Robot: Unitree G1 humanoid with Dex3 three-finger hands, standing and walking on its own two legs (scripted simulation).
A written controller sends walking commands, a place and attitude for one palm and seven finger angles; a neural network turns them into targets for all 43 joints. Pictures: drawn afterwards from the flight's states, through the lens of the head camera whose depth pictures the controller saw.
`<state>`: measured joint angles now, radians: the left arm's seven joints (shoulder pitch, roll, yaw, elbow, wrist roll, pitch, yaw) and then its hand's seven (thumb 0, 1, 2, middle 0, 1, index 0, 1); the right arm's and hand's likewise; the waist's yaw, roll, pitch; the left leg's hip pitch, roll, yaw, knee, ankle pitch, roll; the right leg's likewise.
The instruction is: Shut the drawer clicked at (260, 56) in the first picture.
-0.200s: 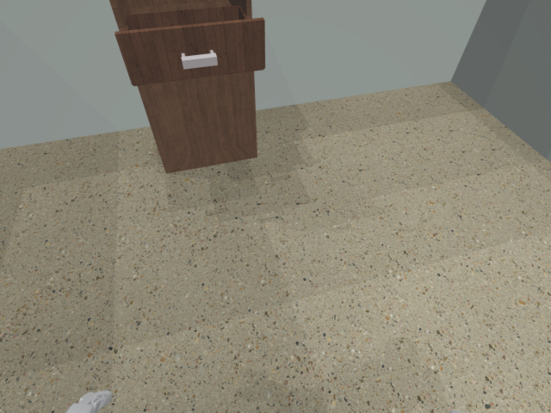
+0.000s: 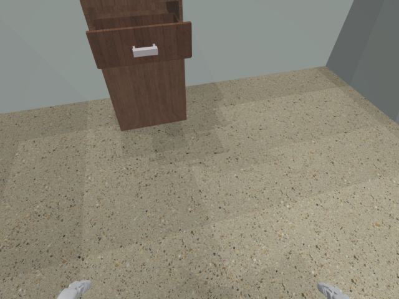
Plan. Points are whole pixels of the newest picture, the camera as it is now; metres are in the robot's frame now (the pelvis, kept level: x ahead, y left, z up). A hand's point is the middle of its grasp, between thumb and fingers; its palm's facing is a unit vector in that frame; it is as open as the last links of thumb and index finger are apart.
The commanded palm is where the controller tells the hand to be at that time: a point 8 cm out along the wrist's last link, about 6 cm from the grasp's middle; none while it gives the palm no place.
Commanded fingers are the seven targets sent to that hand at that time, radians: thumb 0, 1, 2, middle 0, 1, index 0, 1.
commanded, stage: stand and wait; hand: left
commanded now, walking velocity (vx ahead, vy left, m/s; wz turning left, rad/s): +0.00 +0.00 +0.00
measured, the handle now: (144, 49) +1.09 +0.32 -0.02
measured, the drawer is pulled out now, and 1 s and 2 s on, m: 0.29 0.29 0.29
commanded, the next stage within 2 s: look at it before walking up in 0.84 s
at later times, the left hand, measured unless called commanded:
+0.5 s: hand out of the picture +0.07 +0.23 -0.15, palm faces -0.03 -0.94 -0.35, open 7.4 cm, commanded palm none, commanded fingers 0.00 0.90 0.90 -0.20 -0.30 -0.20 -0.30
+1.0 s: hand out of the picture +0.06 +0.22 -0.15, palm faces -0.04 -0.94 -0.33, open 7.4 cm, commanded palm none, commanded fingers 0.00 0.90 0.90 -0.20 -0.30 -0.20 -0.30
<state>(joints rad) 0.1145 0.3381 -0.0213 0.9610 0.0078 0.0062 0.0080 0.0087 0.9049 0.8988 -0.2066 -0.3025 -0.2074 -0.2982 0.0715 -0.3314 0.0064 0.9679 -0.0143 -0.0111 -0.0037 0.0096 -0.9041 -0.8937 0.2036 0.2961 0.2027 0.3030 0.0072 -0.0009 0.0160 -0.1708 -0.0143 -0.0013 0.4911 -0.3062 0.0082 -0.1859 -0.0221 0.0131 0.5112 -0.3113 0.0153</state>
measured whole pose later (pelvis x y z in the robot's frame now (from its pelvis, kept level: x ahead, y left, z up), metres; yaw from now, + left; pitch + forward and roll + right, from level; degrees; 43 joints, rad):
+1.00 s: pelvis -0.03 -0.02 +0.01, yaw -1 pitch -2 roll +0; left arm 0.13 0.33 -0.01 1.08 0.01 0.00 0.00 0.01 0.90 0.90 -0.21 -0.30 -0.21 -0.30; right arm 0.13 -0.33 0.01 1.12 -0.01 -0.01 0.00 0.01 -0.90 -0.89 0.20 0.30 0.20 0.30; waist 0.00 0.00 0.04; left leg -0.14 0.02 0.00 0.38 -0.21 -0.02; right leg -0.16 0.01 0.01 0.39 -0.21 -0.01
